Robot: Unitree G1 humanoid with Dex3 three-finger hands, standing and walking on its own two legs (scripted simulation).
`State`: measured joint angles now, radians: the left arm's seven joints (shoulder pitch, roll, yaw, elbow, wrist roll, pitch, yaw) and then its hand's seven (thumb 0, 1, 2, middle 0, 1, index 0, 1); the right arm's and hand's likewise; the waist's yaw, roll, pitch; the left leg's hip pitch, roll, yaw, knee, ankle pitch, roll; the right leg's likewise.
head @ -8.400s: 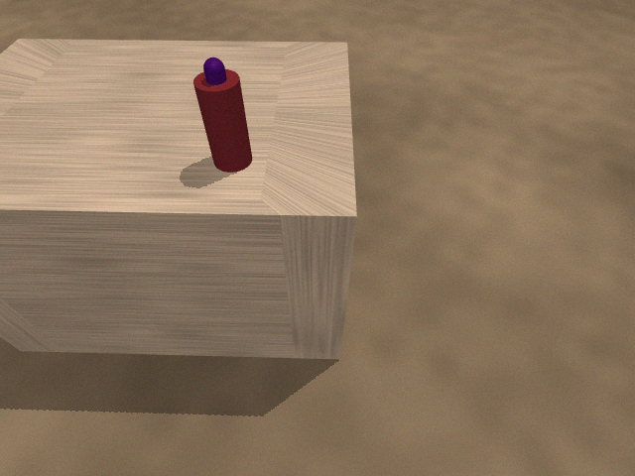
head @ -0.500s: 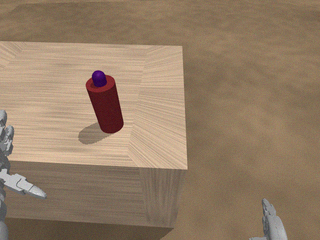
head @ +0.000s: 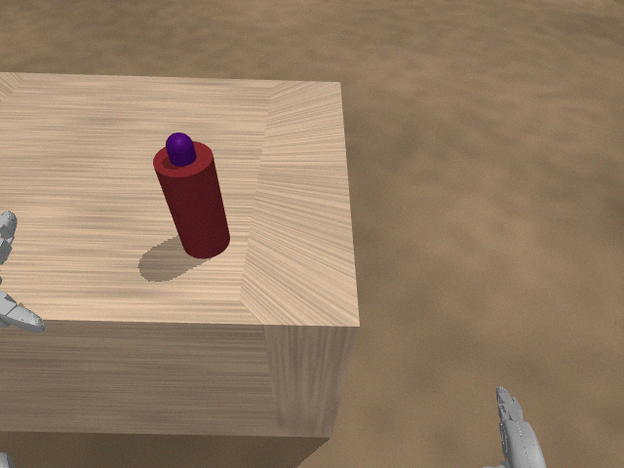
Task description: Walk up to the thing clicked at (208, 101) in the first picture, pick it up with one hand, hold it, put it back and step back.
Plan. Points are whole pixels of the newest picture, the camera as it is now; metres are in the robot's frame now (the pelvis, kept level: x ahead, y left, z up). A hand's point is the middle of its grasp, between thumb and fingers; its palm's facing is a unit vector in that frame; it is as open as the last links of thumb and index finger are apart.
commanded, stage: go down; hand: left
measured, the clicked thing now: (193, 195) +0.52 +0.20 +0.04
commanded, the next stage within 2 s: none
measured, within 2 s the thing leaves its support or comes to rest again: neither
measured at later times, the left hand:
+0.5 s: hand (18, 225) +0.37 +0.37 +0.13, palm faces +0.17 -0.99 +0.01, open 17.7 cm
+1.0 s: hand (11, 217) +0.39 +0.38 +0.13, palm faces +0.16 -0.99 +0.01, open 17.7 cm
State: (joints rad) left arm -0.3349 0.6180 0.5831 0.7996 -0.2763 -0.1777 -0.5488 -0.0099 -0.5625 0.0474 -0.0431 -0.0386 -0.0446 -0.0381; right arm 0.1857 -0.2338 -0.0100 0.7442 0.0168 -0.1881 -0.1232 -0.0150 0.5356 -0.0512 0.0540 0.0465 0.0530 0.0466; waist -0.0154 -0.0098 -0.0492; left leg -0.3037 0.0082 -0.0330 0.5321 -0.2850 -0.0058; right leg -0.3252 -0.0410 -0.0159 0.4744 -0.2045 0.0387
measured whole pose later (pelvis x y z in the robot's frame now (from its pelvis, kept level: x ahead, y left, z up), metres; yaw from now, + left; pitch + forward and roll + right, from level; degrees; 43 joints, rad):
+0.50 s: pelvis +0.01 +0.00 -0.01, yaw +0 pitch +10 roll -2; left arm -0.52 0.77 0.63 1.02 -0.25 -0.17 -0.61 -0.01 -0.60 0.05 -0.04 -0.04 -0.04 -0.04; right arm 0.20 -0.24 0.03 0.71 0.00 -0.24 -0.15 -0.01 0.54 -0.05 0.05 0.05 0.05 0.05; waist -0.06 -0.01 -0.09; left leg -0.46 0.02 -0.04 0.63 -0.33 -0.01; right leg -0.47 -0.03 -0.02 0.54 -0.24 0.04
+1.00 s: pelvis +0.02 +0.00 -0.02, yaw +0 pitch +12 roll -2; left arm -0.59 0.85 0.64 1.09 -0.22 -0.16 -0.64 -0.01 -0.61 0.05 -0.04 -0.04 -0.04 -0.05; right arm 0.21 -0.25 0.03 0.64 0.00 -0.24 -0.14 -0.01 0.53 -0.05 0.06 0.05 0.05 0.05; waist -0.08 -0.02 -0.12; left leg -0.54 0.02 -0.05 0.71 -0.38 -0.01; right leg -0.54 -0.03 -0.03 0.62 -0.28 0.04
